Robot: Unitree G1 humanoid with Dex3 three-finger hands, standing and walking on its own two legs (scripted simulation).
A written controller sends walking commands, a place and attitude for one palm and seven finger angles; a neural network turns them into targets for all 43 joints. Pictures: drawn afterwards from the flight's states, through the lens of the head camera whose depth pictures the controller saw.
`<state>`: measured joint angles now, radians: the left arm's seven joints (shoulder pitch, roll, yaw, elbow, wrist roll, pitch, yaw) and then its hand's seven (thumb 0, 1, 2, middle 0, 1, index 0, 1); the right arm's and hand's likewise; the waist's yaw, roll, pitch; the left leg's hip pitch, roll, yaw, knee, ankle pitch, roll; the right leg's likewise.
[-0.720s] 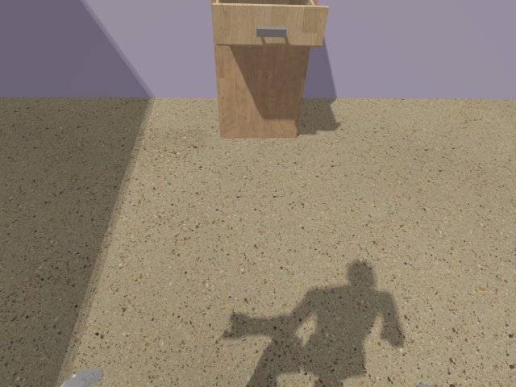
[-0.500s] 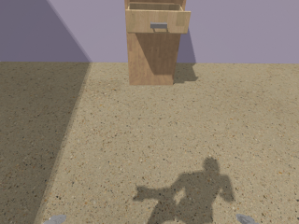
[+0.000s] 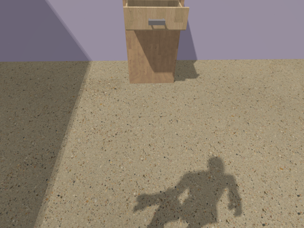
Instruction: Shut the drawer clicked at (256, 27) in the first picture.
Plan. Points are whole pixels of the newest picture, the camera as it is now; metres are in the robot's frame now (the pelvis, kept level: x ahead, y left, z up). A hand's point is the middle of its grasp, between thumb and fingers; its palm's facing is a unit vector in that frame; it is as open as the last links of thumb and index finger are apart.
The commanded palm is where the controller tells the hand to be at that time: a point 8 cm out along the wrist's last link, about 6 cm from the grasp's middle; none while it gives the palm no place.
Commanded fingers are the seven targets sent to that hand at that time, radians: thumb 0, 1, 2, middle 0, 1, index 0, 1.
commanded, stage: stand and wait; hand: left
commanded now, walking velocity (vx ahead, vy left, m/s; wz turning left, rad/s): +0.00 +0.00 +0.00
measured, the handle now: (156, 20) +1.33 +0.04 +0.00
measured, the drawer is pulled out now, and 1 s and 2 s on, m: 0.30 0.30 0.30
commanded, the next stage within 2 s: look at it before walking up in 0.18 s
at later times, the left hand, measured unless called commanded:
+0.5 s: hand out of the picture +0.07 +0.24 -0.15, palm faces -0.02 -0.94 -0.33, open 7.4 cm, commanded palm none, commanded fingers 0.00 0.90 0.90 -0.20 -0.30 -0.20 -0.30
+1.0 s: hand out of the picture +0.07 +0.24 -0.16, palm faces -0.02 -0.95 -0.32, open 7.4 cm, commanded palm none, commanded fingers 0.00 0.90 0.90 -0.20 -0.30 -0.20 -0.30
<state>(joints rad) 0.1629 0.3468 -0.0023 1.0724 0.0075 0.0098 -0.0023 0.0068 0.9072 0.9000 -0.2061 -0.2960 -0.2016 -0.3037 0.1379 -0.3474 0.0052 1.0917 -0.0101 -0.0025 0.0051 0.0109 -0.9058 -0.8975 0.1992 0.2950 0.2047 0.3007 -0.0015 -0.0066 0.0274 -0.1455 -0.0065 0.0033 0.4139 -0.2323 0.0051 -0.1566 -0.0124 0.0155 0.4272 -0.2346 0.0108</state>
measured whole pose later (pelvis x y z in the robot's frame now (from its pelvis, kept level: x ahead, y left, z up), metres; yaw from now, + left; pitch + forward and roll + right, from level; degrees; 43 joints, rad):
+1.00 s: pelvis +0.00 -0.01 +0.00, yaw -1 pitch -2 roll +0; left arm 0.16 0.33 0.00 1.09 0.01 0.00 0.00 0.01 0.91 0.90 -0.21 -0.30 -0.20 -0.30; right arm 0.12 -0.33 0.01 1.11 -0.01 -0.01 0.00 0.01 -0.91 -0.90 0.20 0.29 0.20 0.30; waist 0.01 -0.01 0.01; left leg -0.13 0.01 0.01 0.39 -0.22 -0.01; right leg -0.15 0.00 0.02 0.39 -0.22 0.00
